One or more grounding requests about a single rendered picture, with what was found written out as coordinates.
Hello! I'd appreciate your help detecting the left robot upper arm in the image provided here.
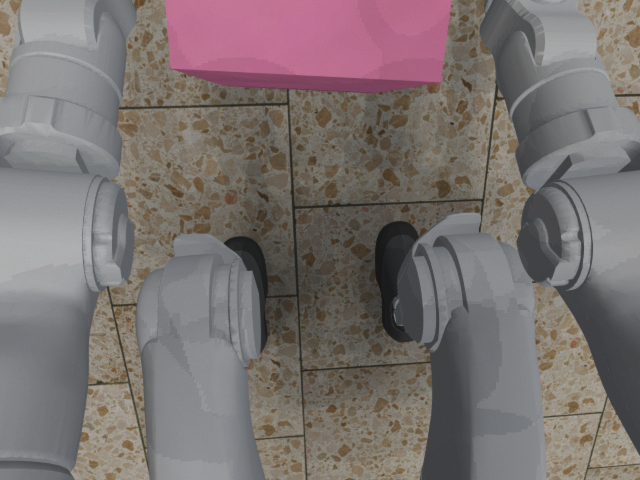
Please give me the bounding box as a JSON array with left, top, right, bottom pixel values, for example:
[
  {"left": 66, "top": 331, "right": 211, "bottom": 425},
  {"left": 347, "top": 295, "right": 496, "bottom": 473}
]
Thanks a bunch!
[{"left": 0, "top": 167, "right": 135, "bottom": 480}]

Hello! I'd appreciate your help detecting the robot left thigh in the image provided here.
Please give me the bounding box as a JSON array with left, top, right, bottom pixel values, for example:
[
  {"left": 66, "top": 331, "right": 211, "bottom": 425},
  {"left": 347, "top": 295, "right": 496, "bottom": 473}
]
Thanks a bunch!
[{"left": 141, "top": 253, "right": 266, "bottom": 480}]

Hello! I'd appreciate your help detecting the right robot upper arm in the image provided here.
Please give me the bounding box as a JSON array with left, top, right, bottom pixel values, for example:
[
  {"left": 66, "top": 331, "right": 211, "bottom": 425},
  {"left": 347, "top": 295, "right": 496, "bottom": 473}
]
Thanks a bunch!
[{"left": 517, "top": 170, "right": 640, "bottom": 455}]

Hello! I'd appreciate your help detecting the robot thigh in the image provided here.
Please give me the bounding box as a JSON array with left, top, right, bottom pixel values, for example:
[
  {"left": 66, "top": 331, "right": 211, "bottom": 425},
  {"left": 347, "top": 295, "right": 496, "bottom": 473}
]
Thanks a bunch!
[
  {"left": 141, "top": 253, "right": 266, "bottom": 480},
  {"left": 403, "top": 232, "right": 547, "bottom": 480}
]

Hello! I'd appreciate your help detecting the left robot forearm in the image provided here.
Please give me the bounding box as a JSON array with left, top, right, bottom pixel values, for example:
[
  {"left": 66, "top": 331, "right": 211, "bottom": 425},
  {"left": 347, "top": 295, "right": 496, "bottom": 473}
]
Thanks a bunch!
[{"left": 0, "top": 0, "right": 137, "bottom": 181}]

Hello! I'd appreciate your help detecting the robot right thigh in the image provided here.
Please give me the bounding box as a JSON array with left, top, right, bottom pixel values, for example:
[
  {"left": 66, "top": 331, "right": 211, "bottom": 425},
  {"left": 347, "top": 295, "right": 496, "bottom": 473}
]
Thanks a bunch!
[{"left": 403, "top": 232, "right": 547, "bottom": 480}]

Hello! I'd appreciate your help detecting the right robot forearm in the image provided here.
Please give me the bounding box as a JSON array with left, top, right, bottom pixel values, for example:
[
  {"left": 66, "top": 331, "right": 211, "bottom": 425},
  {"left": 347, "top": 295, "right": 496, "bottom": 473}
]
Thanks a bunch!
[{"left": 480, "top": 0, "right": 640, "bottom": 190}]

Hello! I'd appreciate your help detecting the carton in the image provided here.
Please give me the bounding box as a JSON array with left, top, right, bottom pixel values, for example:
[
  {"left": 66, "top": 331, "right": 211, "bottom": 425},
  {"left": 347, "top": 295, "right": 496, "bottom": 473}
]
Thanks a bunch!
[{"left": 165, "top": 0, "right": 452, "bottom": 93}]

